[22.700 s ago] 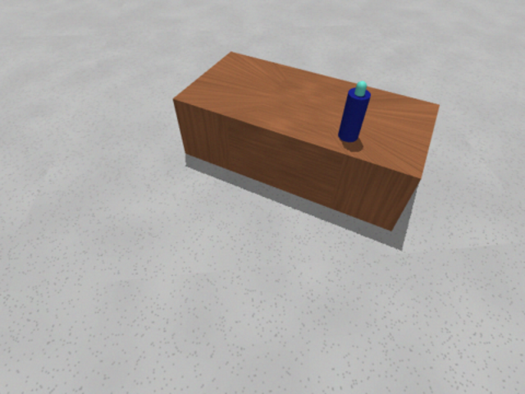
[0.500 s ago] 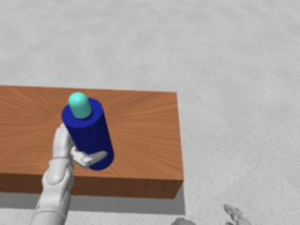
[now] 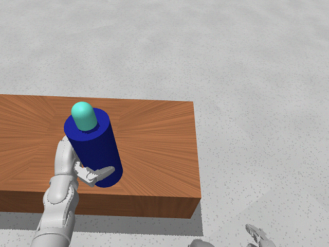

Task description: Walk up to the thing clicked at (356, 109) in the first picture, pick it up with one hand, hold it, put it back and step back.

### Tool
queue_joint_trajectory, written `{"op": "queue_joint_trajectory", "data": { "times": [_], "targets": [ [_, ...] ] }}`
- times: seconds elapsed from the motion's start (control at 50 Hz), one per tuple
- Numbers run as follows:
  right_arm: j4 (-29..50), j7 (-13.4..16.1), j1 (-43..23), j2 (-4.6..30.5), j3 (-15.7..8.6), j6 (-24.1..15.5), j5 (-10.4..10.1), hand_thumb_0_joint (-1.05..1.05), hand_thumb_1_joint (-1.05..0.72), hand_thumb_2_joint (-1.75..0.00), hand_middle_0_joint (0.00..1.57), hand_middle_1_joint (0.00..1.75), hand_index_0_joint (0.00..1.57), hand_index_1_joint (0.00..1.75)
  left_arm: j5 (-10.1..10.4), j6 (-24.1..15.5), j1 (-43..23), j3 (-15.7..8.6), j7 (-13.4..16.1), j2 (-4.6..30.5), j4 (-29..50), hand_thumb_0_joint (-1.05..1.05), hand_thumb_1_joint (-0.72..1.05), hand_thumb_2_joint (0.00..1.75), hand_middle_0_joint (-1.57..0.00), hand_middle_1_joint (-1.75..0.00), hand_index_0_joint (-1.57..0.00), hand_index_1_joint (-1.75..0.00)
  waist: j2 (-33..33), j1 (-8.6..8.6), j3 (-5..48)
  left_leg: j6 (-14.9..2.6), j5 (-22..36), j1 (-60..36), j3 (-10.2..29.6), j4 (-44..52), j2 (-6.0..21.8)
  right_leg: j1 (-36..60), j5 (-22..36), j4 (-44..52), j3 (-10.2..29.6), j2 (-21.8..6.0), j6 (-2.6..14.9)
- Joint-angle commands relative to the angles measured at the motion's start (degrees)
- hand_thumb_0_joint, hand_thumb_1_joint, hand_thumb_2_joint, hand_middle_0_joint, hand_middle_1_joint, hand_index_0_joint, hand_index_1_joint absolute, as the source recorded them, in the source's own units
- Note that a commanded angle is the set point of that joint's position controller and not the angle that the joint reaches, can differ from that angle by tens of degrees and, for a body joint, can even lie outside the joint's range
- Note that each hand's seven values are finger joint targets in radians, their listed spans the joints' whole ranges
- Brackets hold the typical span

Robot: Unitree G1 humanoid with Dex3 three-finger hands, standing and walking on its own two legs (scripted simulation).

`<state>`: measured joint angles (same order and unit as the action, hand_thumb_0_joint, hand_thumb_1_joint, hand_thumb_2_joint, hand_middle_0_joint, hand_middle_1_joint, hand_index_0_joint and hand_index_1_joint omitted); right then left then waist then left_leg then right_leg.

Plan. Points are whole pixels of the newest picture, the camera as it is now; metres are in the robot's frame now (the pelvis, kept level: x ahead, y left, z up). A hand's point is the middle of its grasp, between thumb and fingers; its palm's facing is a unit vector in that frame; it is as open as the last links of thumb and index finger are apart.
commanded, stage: hold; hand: left
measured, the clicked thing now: (96, 145) +0.33 +0.16 +0.08
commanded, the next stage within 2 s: crouch in 0.28 s
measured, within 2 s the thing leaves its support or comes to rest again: neither
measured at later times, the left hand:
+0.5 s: hand (97, 154) +0.33 +0.17 +0.04, palm faces +0.05 -1.00 -0.02, open 11.9 cm
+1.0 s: hand (112, 155) +0.41 +0.17 -0.11, palm faces +0.02 -1.00 -0.03, open 11.8 cm
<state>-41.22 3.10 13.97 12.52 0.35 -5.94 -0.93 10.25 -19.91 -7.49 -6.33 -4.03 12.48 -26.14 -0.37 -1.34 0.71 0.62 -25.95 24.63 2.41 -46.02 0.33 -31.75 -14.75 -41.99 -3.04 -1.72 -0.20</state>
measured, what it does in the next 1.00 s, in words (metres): lowers itself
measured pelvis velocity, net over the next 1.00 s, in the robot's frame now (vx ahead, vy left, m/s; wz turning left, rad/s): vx -0.03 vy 0.00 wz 0.01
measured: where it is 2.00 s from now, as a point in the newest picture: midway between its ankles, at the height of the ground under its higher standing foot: outside the picture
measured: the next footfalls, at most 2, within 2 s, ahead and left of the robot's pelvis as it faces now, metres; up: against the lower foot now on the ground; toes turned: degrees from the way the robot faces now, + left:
none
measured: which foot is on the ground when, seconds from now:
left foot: down 0.00-1.00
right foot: down 0.00-1.00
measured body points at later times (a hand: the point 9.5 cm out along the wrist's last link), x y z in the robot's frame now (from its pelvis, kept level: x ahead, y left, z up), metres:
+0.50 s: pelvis +0.00 +0.00 +0.00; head +0.03 +0.01 +0.45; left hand +0.32 +0.22 +0.05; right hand +0.12 -0.24 -0.11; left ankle -0.02 +0.12 -0.71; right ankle +0.07 -0.13 -0.71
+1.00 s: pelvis -0.03 +0.00 -0.10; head +0.12 +0.02 +0.32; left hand +0.40 +0.22 -0.10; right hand +0.04 -0.26 -0.23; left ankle -0.02 +0.13 -0.71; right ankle +0.07 -0.13 -0.71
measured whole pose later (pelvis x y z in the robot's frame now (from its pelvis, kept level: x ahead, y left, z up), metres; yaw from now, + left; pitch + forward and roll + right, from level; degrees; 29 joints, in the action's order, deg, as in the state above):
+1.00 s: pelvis -0.03 +0.00 -0.10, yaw +0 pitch +25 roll -1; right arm -42.1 -0.1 14.4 14.5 0.6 -5.3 2.3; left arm 8.4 -34.4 -33.7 -13.4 -7.6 17.4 -56.1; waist -0.1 -6.2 7.2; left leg 0.8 -36.5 67.3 3.2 -78.7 -1.1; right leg -74.4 -23.2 -72.6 -2.9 -3.3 0.1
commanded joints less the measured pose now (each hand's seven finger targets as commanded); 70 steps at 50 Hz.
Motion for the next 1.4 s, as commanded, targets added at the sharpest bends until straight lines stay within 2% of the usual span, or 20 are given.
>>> {"op": "queue_joint_trajectory", "data": {
  "times": [0.0, 0.16, 0.22, 0.3, 0.34, 0.38, 0.52, 0.6, 0.7, 0.8, 0.84, 0.88, 0.94, 1.0, 1.06, 1.1, 1.22, 1.24, 1.3, 1.38],
  "targets": [
    [6.4, 0.6, -0.8, 8.0, -2.6, -2.9, -0.1, 0.0, -0.91, -0.9, 0.2, 0.3, 0.2, 0.3, 2.2, -6.2, -20.8, -2.2, -0.9, 6.3, 19.2, 0.0, 0.01, 1.3, -1.26, -1.49, -1.29, -1.49, -2.0, -0.33, 18.6, -0.25, 16.0, 0.6, -1.2, 8.2, -1.5, 17.0, 11.2, 4.0, 0.5, 0.6, 1.28],
    [6.7, 0.5, -1.7, 7.9, -2.4, -2.8, 0.0, 0.0, -0.91, -0.9, 0.2, 0.3, 0.2, 0.3, 1.9, -6.5, -23.6, -5.6, 0.8, 8.6, 17.8, 0.0, -0.01, 1.3, -1.28, -1.5, -1.3, -1.5, -1.3, 0.53, 16.2, -0.3, 12.8, 1.9, -0.8, 9.3, -1.3, 15.7, 7.4, 4.4, 0.2, 0.7, 1.19],
    [7.0, 0.3, -1.1, 8.0, -2.6, -2.6, 0.2, 0.0, -0.91, -0.9, 0.2, 0.3, 0.2, 0.3, 1.2, -6.3, -21.5, -3.2, 0.7, 6.9, 18.4, 0.0, 0.01, 1.29, -1.26, -1.49, -1.29, -1.48, -2.0, 0.47, 18.2, 0.02, 15.0, 0.7, -0.9, 9.1, -1.2, 16.2, 9.1, 3.8, 0.1, 0.9, 1.51],
    [6.9, 0.4, -1.7, 7.9, -2.6, -2.8, 0.2, 0.0, -0.91, -0.9, 0.2, 0.3, 0.2, 0.3, 1.1, -6.5, -23.3, -4.4, 0.3, 8.3, 18.3, 0.0, 0.03, 1.3, -1.27, -1.5, -1.29, -1.5, -2.3, 0.07, 17.9, -0.24, 13.4, 1.0, -1.1, 9.0, -1.4, 15.9, 8.3, 4.3, 0.5, 0.7, 1.3],
    [7.1, 0.5, -1.8, 7.4, -2.2, -2.8, 0.1, 0.0, -0.91, -0.9, 0.2, 0.3, 0.2, 0.3, 1.2, -6.4, -23.2, -2.4, 0.2, 6.5, 18.2, 0.0, 0.02, 1.3, -1.27, -1.5, -1.3, -1.5, -1.1, -0.44, 17.2, -0.62, 11.5, 1.6, -1.2, 9.1, -1.5, 16.0, 7.2, 4.9, 0.5, 0.6, 1.05],
    [6.5, 0.4, -1.3, 7.7, -2.4, -3.1, 0.2, 0.0, -0.89, -0.9, 0.2, 0.3, 0.2, 0.3, 1.6, -6.5, -24.3, -3.2, 0.5, 6.8, 18.9, 0.0, 0.03, 1.25, -1.26, -1.39, -1.28, -1.39, -2.3, -0.31, 18.0, -0.33, 12.1, 0.9, -0.9, 9.2, -1.2, 14.9, 7.3, 4.3, 0.3, 0.8, 1.27],
    [4.9, -0.1, -1.0, 8.1, -2.9, -3.2, 0.6, 0.0, -0.89, -0.9, 0.2, 0.3, 0.2, 0.3, 0.9, -8.5, -29.5, -3.3, -1.5, 7.3, 8.4, 0.0, 0.04, 1.19, -1.33, -1.41, -1.35, -1.41, 0.8, -2.0, 14.0, -1.2, 8.4, 6.8, -1.0, 6.4, -1.3, 9.1, 5.0, 2.8, 0.6, 0.4, 0.97],
    [4.4, -1.0, -0.6, 8.3, -3.1, -3.5, 1.1, 0.0, -0.89, -0.9, 0.2, 0.3, 0.2, 0.3, 1.3, -11.8, -32.7, -6.7, -2.2, 8.1, -0.6, 0.0, 0.02, 1.2, -1.31, -1.41, -1.33, -1.41, 1.5, -1.95, 13.4, -1.35, 3.0, 14.3, -0.6, 2.6, -1.3, 3.4, 0.2, -1.1, 0.9, 0.0, 0.93],
    [4.7, -2.0, 1.8, 8.9, -3.3, -3.6, 2.2, 0.0, -0.9, -0.9, 0.2, 0.3, 0.2, 0.3, 0.5, -17.8, -41.6, -6.6, -3.5, 10.1, -4.9, 0.0, 0.06, 1.22, -1.3, -1.42, -1.32, -1.42, -3.5, -3.4, 25.0, -0.56, 4.9, 21.0, -0.8, -6.7, -2.0, -3.9, 2.3, -10.5, 1.7, -0.3, 1.49],
    [4.8, -2.6, 4.8, 10.8, -2.8, -2.8, 3.0, 0.0, -0.91, -0.91, 0.2, 0.3, 0.2, 0.3, 0.7, -22.1, -48.2, -10.2, -4.2, 15.1, -8.9, 0.0, 0.02, 1.22, -1.28, -1.39, -1.29, -1.4, -7.3, -2.65, 39.6, 0.2, 10.5, 26.0, 0.1, -15.6, -2.3, -10.2, 6.5, -21.0, 1.4, -0.5, 2.66],
    [5.1, -2.6, 5.2, 11.0, -2.5, -2.2, 3.1, 0.0, -0.92, -0.91, 0.2, 0.3, 0.2, 0.3, 1.1, -22.3, -49.9, -9.1, -4.3, 13.5, -11.6, 0.0, 0.01, 1.2, -1.26, -1.36, -1.26, -1.37, -6.5, -3.73, 41.2, 0.13, 10.5, 28.5, 0.5, -17.7, -2.5, -12.0, 6.6, -23.0, 1.5, -0.5, 2.93],
    [4.2, -2.5, 6.3, 11.8, -2.8, -1.7, 3.2, 0.0, -0.92, -0.91, 0.2, 0.3, 0.2, 0.3, 0.8, -23.1, -55.4, -10.6, -3.9, 16.6, -7.8, 0.0, 0.0, 1.18, -1.24, -1.33, -1.24, -1.35, -9.3, -3.69, 44.0, 0.27, 11.1, 27.9, 0.6, -18.7, -2.5, -14.4, 6.4, -24.6, 1.5, -0.4, 3.2],
    [2.7, -2.4, 7.2, 12.5, -3.0, -0.8, 3.3, 0.0, -0.92, -0.91, 0.2, 0.3, 0.2, 0.3, -0.1, -22.1, -57.1, -10.0, -3.9, 16.7, -11.3, 0.0, 0.01, 1.18, -1.24, -1.32, -1.23, -1.34, -8.2, -4.92, 44.2, 0.1, 11.6, 29.8, 0.8, -21.1, -2.4, -16.8, 6.8, -26.4, 1.7, -0.2, 3.37],
    [1.5, -2.2, 8.3, 12.5, -3.0, -0.1, 3.2, 0.0, -0.93, -0.91, 0.2, 0.3, 0.2, 0.3, 0.0, -21.6, -58.8, -12.1, -3.4, 18.2, -13.7, 0.0, -0.03, 1.15, -1.22, -1.29, -1.22, -1.31, -7.3, -5.13, 45.6, -0.12, 13.2, 33.0, 0.7, -23.8, -2.5, -17.2, 8.8, -28.7, 1.7, -0.4, 3.33],
    [0.9, -2.6, 8.8, 12.6, -3.0, 0.5, 3.2, 0.0, -0.92, -0.91, 0.2, 0.3, 0.2, 0.3, 0.1, -20.5, -58.1, -11.9, -3.3, 15.6, -20.5, 0.0, -0.05, 1.16, -1.23, -1.32, -1.23, -1.33, -3.7, -6.78, 44.1, -0.59, 11.1, 38.4, 0.5, -26.4, -2.5, -18.2, 8.5, -30.1, 1.8, -0.5, 3.09],
    [0.7, -2.7, 8.3, 12.5, -3.0, 0.8, 3.2, 0.0, -0.92, -0.91, 0.2, 0.3, 0.2, 0.3, -0.6, -20.4, -58.7, -14.1, -2.7, 18.1, -22.6, 0.0, -0.03, 1.17, -1.25, -1.33, -1.25, -1.35, -2.7, -6.06, 42.5, -0.89, 7.5, 41.6, 0.2, -27.3, -2.7, -19.2, 5.7, -30.5, 2.1, -0.4, 2.9],
    [1.6, -3.5, 8.2, 12.6, -2.4, 1.7, 3.6, 0.0, -0.91, -0.91, 0.2, 0.3, 0.2, 0.3, -2.7, -21.6, -59.7, -17.7, -2.4, 22.9, -24.7, 0.0, 0.0, 1.21, -1.26, -1.37, -1.27, -1.38, -4.4, -5.78, 45.4, -0.98, 5.2, 46.3, -0.4, -30.4, -2.9, -21.2, 3.7, -33.6, 3.0, -0.7, 3.07],
    [1.8, -3.6, 8.2, 12.7, -2.3, 1.6, 3.6, 0.0, -0.91, -0.91, 0.2, 0.3, 0.2, 0.3, -2.6, -21.8, -62.4, -16.4, -2.8, 22.0, -23.2, 0.0, 0.01, 1.21, -1.27, -1.38, -1.28, -1.38, -5.2, -6.71, 45.5, -0.93, 5.2, 46.0, -0.1, -30.7, -2.9, -23.1, 3.5, -34.3, 2.6, -0.6, 3.19],
    [1.8, -3.6, 9.3, 12.8, -2.0, 1.8, 3.9, 0.0, -0.92, -0.91, 0.2, 0.3, 0.2, 0.3, -3.0, -22.1, -66.1, -17.9, -3.1, 24.9, -21.7, 0.0, 0.03, 1.22, -1.25, -1.35, -1.25, -1.37, -7.7, -7.16, 49.0, -1.03, 6.2, 47.2, -0.6, -33.0, -2.9, -22.7, 5.2, -35.9, 3.3, -0.9, 3.21],
    [1.9, -3.7, 9.2, 12.6, -1.9, 1.6, 3.9, 0.0, -0.92, -0.91, 0.2, 0.3, 0.2, 0.3, -3.0, -21.7, -71.3, -17.3, -2.6, 25.5, -20.0, 0.0, 0.02, 1.22, -1.22, -1.34, -1.22, -1.35, -8.6, -8.22, 49.4, -1.18, 1.1, 50.3, -0.8, -34.0, -2.9, -23.7, 0.6, -35.9, 4.8, -1.1, 2.76]
  ]
}}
